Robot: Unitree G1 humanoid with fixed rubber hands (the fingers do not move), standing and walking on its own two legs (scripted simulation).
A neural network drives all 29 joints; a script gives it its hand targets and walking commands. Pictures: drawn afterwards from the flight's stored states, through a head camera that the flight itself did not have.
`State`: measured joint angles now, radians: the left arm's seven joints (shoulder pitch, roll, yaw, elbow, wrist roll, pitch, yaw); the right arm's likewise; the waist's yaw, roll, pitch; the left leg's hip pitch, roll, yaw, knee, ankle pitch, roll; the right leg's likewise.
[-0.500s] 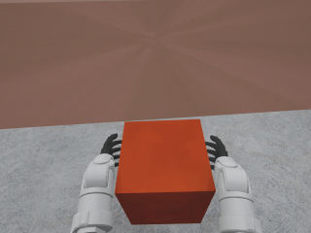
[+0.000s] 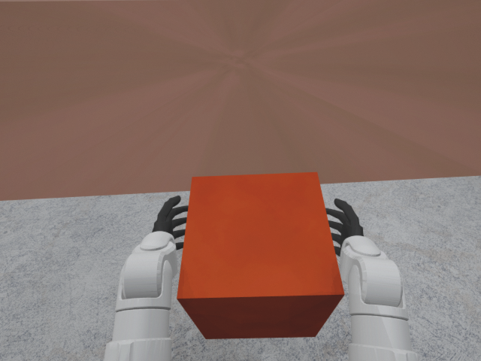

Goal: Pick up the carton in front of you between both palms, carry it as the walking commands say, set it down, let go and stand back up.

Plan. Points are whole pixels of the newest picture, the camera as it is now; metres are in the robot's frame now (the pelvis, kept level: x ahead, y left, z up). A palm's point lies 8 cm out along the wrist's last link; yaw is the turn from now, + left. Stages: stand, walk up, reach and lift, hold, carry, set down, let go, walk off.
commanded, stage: carry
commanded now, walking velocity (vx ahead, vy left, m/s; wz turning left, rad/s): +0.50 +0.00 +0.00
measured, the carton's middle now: (257, 261) +0.29 -0.01 +0.02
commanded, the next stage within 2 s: none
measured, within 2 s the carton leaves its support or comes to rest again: neither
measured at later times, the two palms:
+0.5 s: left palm (177, 155) +0.52 +0.17 +0.08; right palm (312, 158) +0.51 -0.13 +0.08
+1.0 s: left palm (206, 95) +0.85 +0.14 +0.06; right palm (303, 95) +0.86 -0.16 +0.06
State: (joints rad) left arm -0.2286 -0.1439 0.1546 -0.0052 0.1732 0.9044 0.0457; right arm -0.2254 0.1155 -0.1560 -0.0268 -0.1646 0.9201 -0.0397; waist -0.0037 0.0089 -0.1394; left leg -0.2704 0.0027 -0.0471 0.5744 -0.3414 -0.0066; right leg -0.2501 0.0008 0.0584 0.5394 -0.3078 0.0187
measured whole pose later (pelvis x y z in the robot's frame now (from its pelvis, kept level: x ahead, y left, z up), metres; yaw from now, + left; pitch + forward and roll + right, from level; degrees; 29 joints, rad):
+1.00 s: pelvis +0.59 -0.02 -0.01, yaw +1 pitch +3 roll -2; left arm -0.17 -0.14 0.11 -0.27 0.11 1.19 0.08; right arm -0.16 0.13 -0.13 -0.31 -0.12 1.20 -0.08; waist 0.03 0.04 -0.05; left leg -0.23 0.05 0.04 1.13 -0.40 0.03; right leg -0.43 0.00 -0.29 0.51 -0.15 -0.12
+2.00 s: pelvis +1.26 -0.02 +0.00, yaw -1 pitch +6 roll +0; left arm -0.85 0.00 0.25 0.12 0.06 1.29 0.14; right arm -0.87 -0.05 -0.26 0.10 -0.06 1.34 -0.14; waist 0.06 0.04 0.05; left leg -0.45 0.01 0.03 1.27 -0.45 0.04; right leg -0.49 0.00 -0.16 0.60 -0.32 -0.09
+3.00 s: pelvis +1.90 -0.07 +0.08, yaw -1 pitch +5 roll +1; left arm -0.89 0.00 0.30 0.09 0.02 1.29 0.14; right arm -0.90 0.01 -0.34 0.02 -0.12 1.34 -0.15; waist 0.12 -0.01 0.00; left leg -0.74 0.02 0.06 0.91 -0.35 0.04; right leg -0.19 0.02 -0.08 0.42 -0.47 -0.05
